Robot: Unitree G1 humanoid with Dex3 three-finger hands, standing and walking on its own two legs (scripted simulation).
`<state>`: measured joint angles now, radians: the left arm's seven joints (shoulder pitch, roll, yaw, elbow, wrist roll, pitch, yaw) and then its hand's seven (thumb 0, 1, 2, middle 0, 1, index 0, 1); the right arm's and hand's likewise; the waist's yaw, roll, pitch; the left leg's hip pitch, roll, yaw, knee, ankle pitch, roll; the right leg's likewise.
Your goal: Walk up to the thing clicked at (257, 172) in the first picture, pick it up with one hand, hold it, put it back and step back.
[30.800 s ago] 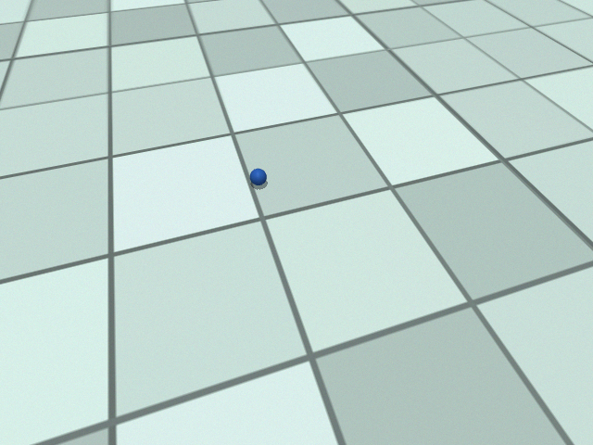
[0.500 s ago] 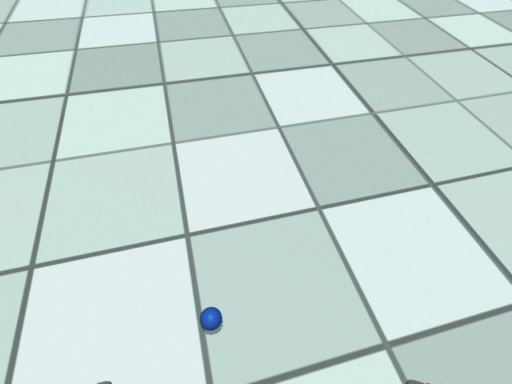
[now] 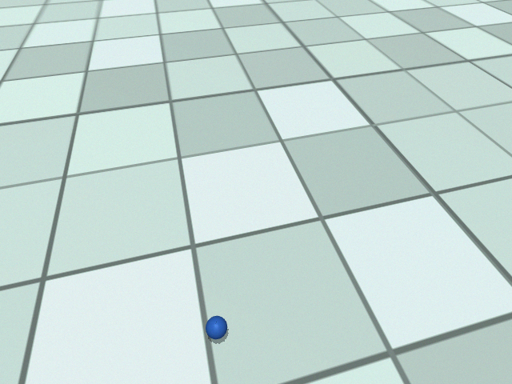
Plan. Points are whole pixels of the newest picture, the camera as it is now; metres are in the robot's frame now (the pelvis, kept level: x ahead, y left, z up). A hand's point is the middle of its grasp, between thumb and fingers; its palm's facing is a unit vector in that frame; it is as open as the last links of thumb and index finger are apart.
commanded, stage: stand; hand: left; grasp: from above
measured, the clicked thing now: (216, 327) +0.45 +0.17 -0.74
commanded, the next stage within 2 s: step back in 1.64 s
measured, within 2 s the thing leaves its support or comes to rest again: neither
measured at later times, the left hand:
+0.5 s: hand out of the picture +0.06 +0.22 -0.16, palm faces +0.02 -0.95 -0.32, open 7.4 cm
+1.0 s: hand out of the picture +0.09 +0.20 -0.16, palm faces +0.01 -0.95 -0.31, open 7.4 cm
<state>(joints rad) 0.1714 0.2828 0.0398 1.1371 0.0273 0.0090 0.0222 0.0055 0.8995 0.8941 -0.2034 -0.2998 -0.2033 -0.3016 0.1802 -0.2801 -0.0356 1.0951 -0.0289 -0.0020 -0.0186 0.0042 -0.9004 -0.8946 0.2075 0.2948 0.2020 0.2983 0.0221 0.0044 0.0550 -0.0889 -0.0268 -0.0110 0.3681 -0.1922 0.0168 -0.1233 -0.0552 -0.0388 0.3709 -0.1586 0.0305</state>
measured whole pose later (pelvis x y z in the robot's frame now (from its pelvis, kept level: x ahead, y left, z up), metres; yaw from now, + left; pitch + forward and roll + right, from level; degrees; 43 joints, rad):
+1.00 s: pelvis +0.03 -0.03 +0.00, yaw -1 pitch -3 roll +0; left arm 0.11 0.28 0.03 1.16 0.01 -0.01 0.01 0.00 0.90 0.89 -0.20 -0.30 -0.20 -0.30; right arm 0.14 -0.30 -0.01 1.13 -0.02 -0.01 -0.02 0.00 -0.90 -0.89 0.21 0.29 0.20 0.30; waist 0.01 0.01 0.06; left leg -0.07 0.02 -0.01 0.32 -0.20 -0.03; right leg -0.12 0.00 -0.04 0.33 -0.17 -0.01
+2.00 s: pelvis -0.04 +0.02 -0.02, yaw -2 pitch -2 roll +0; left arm 0.00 0.41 0.06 0.91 0.01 0.07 0.02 0.01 0.90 0.89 -0.20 -0.30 -0.20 -0.30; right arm 0.14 -0.37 -0.06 0.97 -0.03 0.03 0.01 0.00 -0.90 -0.89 0.21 0.29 0.20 0.30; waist -0.01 -0.06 0.21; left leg -0.25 -0.04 -0.01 0.61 -0.33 0.04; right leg -0.42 0.03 0.12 0.82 -0.47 -0.01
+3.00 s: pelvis -0.32 +0.02 -0.01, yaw -4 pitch -2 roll -1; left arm 0.15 0.40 0.09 0.81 0.01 0.08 0.01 0.01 0.90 0.89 -0.20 -0.30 -0.20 -0.30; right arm 0.15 -0.35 -0.04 0.84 -0.03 0.01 -0.02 0.01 -0.90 -0.89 0.21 0.30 0.21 0.30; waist 0.01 -0.04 0.18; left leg -0.31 0.02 -0.02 0.58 -0.23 0.02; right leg -0.41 0.10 0.14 1.13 -0.52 0.02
